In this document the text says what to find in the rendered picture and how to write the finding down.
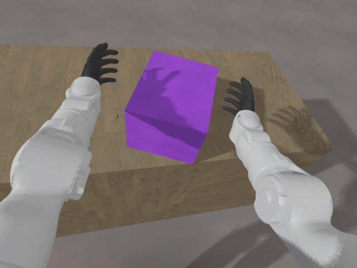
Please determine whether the right robot hand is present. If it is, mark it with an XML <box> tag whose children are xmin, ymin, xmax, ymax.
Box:
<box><xmin>223</xmin><ymin>77</ymin><xmax>255</xmax><ymax>116</ymax></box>

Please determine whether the robot right forearm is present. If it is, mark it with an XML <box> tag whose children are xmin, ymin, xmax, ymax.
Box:
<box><xmin>229</xmin><ymin>110</ymin><xmax>333</xmax><ymax>211</ymax></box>

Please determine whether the robot right upper arm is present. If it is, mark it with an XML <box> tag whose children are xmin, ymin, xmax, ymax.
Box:
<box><xmin>254</xmin><ymin>173</ymin><xmax>357</xmax><ymax>268</ymax></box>

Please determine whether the robot left forearm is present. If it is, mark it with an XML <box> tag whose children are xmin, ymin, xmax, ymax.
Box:
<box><xmin>10</xmin><ymin>76</ymin><xmax>101</xmax><ymax>188</ymax></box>

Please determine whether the robot left upper arm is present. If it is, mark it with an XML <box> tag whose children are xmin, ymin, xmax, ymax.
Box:
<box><xmin>0</xmin><ymin>133</ymin><xmax>92</xmax><ymax>268</ymax></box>

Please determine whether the left robot hand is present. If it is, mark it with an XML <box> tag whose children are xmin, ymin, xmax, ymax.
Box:
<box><xmin>81</xmin><ymin>43</ymin><xmax>119</xmax><ymax>86</ymax></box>

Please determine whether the carton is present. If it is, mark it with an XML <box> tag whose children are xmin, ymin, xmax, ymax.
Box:
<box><xmin>124</xmin><ymin>50</ymin><xmax>218</xmax><ymax>164</ymax></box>

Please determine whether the pedestal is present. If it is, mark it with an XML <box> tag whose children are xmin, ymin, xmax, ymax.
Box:
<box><xmin>0</xmin><ymin>44</ymin><xmax>334</xmax><ymax>237</ymax></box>

